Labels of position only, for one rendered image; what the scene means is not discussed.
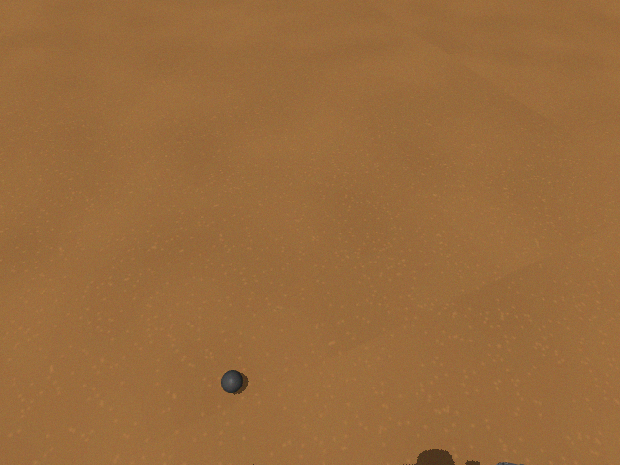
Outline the ball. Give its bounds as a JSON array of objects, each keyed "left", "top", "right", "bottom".
[{"left": 221, "top": 370, "right": 243, "bottom": 393}]

